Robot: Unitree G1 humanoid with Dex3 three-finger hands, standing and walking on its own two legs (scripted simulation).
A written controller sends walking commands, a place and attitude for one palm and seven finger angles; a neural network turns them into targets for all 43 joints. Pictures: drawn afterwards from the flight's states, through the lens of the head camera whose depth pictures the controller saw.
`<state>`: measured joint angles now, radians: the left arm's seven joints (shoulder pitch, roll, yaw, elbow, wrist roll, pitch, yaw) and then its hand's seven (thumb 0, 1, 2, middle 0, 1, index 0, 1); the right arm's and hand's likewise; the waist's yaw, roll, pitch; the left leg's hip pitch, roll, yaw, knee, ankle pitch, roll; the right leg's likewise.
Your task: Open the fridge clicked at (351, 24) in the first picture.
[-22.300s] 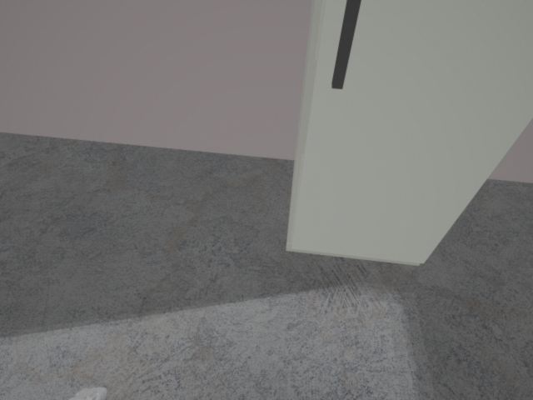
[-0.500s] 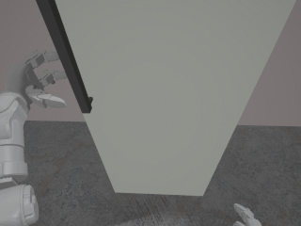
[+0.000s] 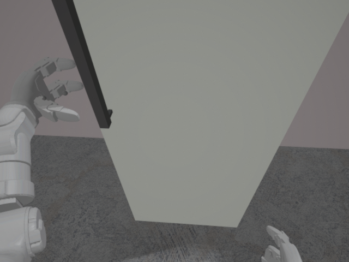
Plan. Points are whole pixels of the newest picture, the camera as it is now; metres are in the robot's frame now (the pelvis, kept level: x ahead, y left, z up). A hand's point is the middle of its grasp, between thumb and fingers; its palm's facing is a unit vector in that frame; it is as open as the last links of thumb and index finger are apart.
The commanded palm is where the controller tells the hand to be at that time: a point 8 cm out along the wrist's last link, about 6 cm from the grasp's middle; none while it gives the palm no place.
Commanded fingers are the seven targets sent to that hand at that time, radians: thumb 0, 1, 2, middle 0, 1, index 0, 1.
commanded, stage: move the hooked fingers beside the handle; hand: left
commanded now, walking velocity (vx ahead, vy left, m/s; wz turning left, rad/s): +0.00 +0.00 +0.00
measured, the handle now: (88, 60) +0.45 +0.21 +0.26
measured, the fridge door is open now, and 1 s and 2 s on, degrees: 0 0 0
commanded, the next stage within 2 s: feel for the door with the fingertips in 0.54 s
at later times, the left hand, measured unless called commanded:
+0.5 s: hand (60, 92) +0.39 +0.26 +0.22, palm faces +0.03 -1.00 -0.04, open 14.0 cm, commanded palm +0.36 +0.31 +0.23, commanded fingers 0.00 -0.50 0.30 -0.30 -1.20 -0.30 -1.20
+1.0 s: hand (75, 95) +0.38 +0.23 +0.22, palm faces +0.00 -1.00 -0.03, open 14.0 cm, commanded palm +0.36 +0.28 +0.23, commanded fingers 0.00 -0.50 0.30 -0.30 -1.20 -0.30 -1.20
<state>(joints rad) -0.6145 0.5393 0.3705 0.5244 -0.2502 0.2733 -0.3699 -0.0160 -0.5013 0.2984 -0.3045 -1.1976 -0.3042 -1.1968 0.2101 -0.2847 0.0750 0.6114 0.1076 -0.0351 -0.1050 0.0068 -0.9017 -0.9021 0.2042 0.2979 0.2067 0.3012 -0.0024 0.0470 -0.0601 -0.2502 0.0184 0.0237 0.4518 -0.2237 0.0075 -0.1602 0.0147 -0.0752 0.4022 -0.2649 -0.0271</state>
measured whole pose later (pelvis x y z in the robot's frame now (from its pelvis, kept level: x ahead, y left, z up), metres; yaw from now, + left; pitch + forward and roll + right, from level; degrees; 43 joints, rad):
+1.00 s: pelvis +0.00 +0.00 +0.00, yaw +0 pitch +1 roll -1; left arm -0.55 0.46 0.33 0.36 -0.26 0.32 -0.31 -0.02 -0.50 0.30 -0.30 -1.20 -0.30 -1.20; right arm 0.20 -0.27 0.07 0.60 0.10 -0.02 -0.10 0.01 -0.90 -0.90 0.20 0.30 0.21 0.30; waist 0.01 0.05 -0.06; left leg -0.23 0.01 0.03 0.45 -0.23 0.01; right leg -0.15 0.01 -0.07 0.40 -0.27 -0.02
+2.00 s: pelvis +0.00 +0.01 +0.00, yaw +0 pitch +1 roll -1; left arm -0.67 0.49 0.31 0.56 -0.24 0.23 -0.31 -0.02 -0.50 0.30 -0.32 -1.22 -0.31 -1.22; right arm 0.25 -0.27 0.07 0.64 0.10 -0.03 -0.10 0.01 -0.90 -0.90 0.20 0.30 0.21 0.30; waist -0.01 0.04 -0.06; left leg -0.25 0.01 0.03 0.45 -0.22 0.01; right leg -0.16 0.01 -0.07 0.40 -0.26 -0.02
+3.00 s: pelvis +0.01 -0.01 +0.00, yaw +0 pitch +0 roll +0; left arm -0.56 0.39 0.28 0.30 -0.24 0.36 -0.21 -0.02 -0.50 0.30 -0.30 -1.20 -0.27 -1.20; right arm 0.19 -0.27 0.06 0.64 0.10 0.00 -0.10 0.01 -0.90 -0.90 0.20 0.30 0.21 0.30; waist 0.01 0.05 -0.05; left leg -0.20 0.02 0.03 0.42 -0.23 0.00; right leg -0.11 0.02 -0.07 0.38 -0.27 -0.03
